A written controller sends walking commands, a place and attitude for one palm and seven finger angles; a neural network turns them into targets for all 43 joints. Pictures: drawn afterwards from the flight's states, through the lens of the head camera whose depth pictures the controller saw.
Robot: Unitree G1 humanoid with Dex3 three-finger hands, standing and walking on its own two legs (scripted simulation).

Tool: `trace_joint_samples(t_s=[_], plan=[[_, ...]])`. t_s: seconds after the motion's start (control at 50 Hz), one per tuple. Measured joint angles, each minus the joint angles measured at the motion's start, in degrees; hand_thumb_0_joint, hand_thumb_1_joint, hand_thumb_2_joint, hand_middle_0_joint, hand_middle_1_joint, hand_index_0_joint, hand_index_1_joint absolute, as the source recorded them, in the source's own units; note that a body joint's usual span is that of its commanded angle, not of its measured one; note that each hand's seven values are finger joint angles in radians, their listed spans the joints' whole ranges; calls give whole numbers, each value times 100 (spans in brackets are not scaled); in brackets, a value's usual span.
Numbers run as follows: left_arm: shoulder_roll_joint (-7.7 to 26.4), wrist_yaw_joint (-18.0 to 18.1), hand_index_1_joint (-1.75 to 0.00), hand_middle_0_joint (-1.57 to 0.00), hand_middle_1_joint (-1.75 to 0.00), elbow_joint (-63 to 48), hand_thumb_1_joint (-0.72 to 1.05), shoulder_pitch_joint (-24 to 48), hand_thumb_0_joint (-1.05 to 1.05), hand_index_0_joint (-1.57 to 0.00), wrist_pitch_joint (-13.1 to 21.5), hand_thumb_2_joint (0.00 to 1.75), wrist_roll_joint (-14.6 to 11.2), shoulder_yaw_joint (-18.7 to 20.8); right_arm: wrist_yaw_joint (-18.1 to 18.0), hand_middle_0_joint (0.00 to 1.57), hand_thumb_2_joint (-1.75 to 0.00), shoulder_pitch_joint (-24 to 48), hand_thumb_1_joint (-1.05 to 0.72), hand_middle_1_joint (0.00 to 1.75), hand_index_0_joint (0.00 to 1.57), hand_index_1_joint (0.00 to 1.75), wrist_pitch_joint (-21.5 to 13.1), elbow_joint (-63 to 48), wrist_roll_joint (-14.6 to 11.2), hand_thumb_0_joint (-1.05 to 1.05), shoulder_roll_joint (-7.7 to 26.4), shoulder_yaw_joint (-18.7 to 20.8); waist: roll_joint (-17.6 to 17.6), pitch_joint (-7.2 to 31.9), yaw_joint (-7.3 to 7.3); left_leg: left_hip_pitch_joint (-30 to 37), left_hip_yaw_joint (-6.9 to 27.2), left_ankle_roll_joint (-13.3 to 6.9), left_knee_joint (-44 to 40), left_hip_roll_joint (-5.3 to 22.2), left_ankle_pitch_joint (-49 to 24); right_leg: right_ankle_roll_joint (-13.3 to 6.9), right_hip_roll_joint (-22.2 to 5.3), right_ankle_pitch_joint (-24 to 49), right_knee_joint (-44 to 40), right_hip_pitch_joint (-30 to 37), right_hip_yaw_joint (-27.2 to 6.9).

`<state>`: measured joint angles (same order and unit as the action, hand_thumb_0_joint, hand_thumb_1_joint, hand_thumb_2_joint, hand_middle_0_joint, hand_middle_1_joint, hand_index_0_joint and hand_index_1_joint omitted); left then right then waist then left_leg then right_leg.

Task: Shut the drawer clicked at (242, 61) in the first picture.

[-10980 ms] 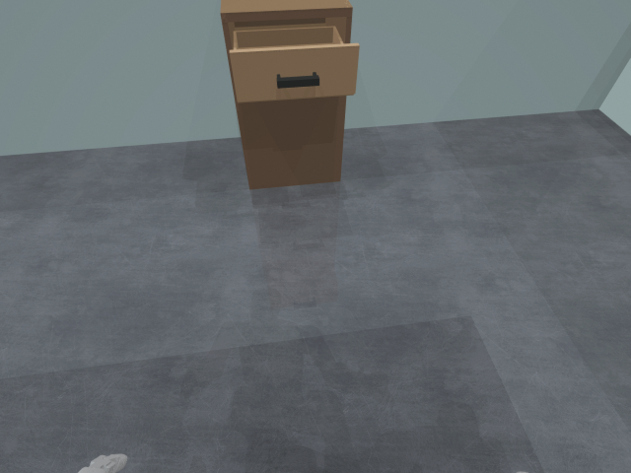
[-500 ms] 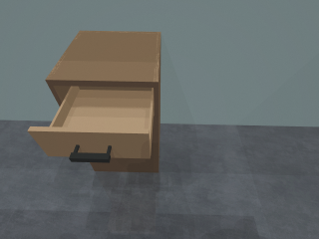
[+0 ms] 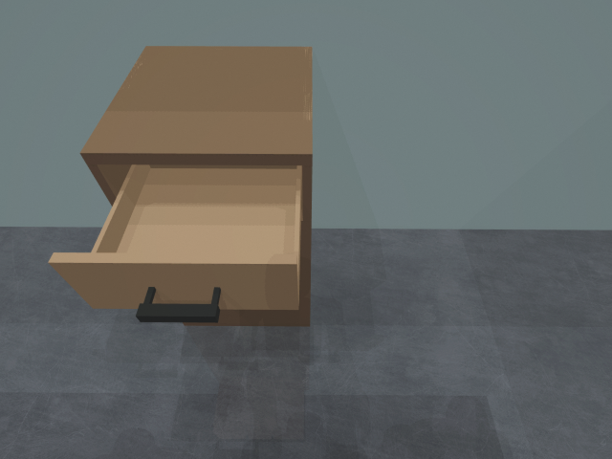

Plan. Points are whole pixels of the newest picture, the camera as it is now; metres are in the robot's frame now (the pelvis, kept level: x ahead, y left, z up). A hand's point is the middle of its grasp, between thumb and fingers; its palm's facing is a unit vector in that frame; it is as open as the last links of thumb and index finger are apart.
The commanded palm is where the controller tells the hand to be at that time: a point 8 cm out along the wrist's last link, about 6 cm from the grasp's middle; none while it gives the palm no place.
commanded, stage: come to a stop and stand still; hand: left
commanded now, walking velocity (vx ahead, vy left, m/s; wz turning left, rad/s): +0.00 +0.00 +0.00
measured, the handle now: (181, 302) +0.37 +0.24 -0.10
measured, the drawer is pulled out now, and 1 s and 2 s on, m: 0.23 0.23 0.23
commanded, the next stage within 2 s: look again from close up in 0.60 s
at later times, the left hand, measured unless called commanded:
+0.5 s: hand out of the picture -0.02 +0.16 -0.17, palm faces +0.00 -0.98 -0.22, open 7.3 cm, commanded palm none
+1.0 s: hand out of the picture -0.04 +0.14 -0.17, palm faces +0.02 -0.99 -0.17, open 7.3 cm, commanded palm none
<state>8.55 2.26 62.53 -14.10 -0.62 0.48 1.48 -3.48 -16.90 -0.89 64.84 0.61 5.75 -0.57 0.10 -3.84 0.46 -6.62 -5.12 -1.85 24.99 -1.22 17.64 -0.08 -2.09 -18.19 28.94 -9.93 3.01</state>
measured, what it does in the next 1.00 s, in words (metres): stands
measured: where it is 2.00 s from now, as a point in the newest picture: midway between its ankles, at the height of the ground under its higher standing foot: outside the picture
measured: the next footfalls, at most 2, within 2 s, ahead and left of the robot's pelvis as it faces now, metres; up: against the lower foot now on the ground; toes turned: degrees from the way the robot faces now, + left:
right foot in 2.00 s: +0.02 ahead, -0.08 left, +0.00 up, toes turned -2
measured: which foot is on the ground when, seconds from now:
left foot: down 0.00-1.00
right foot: down 0.00-1.00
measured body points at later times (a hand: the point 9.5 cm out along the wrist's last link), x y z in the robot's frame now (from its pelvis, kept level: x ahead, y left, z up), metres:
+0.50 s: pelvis -0.04 -0.02 +0.00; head -0.04 -0.03 +0.45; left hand -0.02 +0.21 -0.15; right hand -0.03 -0.24 -0.16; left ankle -0.05 +0.10 -0.74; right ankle -0.03 -0.11 -0.74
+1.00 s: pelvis -0.02 -0.02 +0.00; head -0.02 -0.02 +0.45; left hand -0.04 +0.19 -0.16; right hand -0.04 -0.23 -0.16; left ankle -0.05 +0.10 -0.74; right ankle -0.03 -0.11 -0.74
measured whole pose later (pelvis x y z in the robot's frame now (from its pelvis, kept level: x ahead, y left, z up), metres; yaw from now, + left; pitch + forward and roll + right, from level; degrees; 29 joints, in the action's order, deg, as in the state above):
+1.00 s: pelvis -0.02 -0.02 +0.00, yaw +0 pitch -1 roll +0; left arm 7.1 1.9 64.7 -17.7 1.0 0.5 -1.1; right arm -1.7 -16.6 -1.1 66.1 0.5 6.9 -1.8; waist -0.1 -1.8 0.1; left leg -8.0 -4.1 0.1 24.5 1.1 15.2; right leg -2.2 0.3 -14.7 26.0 -10.1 3.9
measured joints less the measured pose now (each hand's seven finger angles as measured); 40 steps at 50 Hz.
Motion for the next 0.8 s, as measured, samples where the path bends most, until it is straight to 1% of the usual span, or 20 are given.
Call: trace_joint_samples(t_s=[0.06,0.12,0.14,0.18,0.3,0.42,0.52,0.8], plan=[[13,2,-30,-19,-30,-31,93,62,0,-20,30,90,1,-5,22,20,-89,55,-92,30,21,30,4,16,-9,2,73,35,54,24,22,0,4,51,-5,59,-30,-47,59,47,-44,13,8],[4,89,-30,-19,-30,-160,92,36,0,-20,123,90,27,-64,129,20,-89,74,-93,30,21,30,89,-200,-27,2,233,82,162,103,87,-383,97,116,487,206,33,-98,183,128,-43,-119,95],[-2,87,-30,-19,-30,-206,92,12,0,-20,150,90,26,-89,155,20,-89,69,-93,30,21,30,91,-296,-22,2,297,99,203,126,106,-425,124,121,537,252,135,-122,229,115,25,-182,115],[14,75,-30,-20,-30,-238,93,3,0,-20,168,90,16,-114,178,20,-89,85,-92,30,21,30,72,-416,-3,2,378,115,188,149,141,-468,134,132,606,261,191,-152,232,70,165,-256,123],[69,-19,-30,-20,-30,-318,93,-28,0,-20,105,90,9,-184,208,19,-89,117,-92,30,20,30,72,-580,14,1,499,51,163,230,97,-381,98,147,511,251,4,-183,226,176,132,-205,89],[99,-81,-30,-20,-30,-340,93,-132,0,-20,74,90,11,-220,265,19,-89,94,-92,30,20,30,94,-562,43,1,463,-34,132,279,49,-392,98,166,278,243,-217,-210,228,358,-44,-240,93],[82,-106,-30,-20,-30,-253,92,-260,0,-20,70,90,6,-233,290,19,-89,-14,-91,30,20,30,99,-415,39,1,418,-79,97,247,21,-424,103,177,153,238,-317,-221,231,440,-142,-283,99],[-112,-83,-30,-20,-30,153,91,-422,0,-20,154,90,-15,-270,229,19,-89,-192,-91,30,20,30,8,108,-19,1,211,-134,8,121,-16,-284,112,188,-20,230,-308,-213,234,414,-281,-154,104]])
